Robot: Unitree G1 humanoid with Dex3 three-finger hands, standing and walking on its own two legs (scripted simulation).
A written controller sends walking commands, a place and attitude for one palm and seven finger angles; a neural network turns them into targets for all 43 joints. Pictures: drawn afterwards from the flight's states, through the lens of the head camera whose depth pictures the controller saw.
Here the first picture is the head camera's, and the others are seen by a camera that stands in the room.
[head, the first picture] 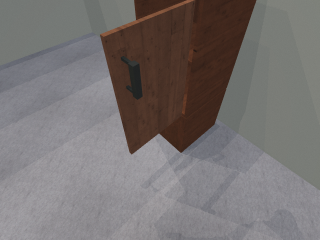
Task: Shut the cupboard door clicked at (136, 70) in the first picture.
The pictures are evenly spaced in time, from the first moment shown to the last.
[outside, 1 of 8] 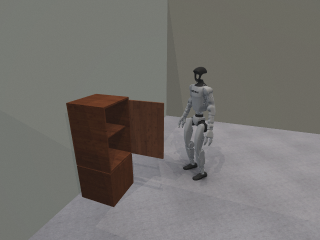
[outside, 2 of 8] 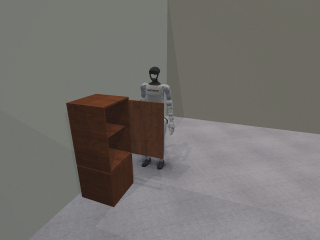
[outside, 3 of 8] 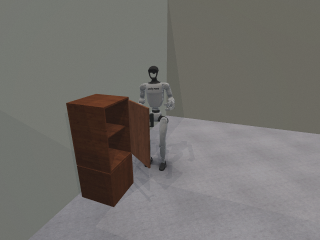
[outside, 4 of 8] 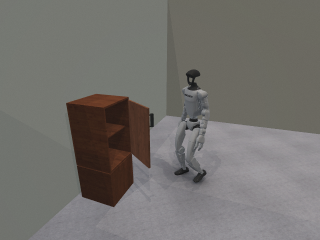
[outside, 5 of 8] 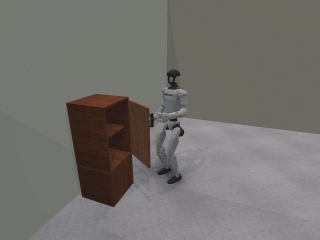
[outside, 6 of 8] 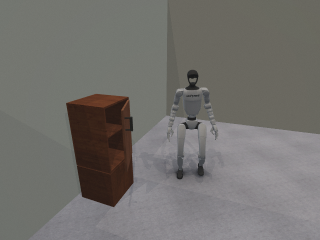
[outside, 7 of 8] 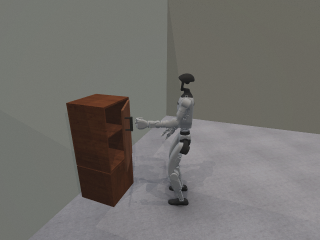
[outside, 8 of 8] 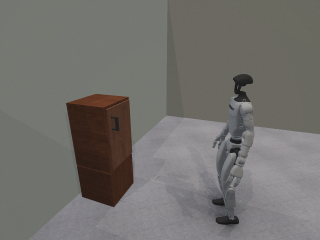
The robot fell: no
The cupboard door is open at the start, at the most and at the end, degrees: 92 92 0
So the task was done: yes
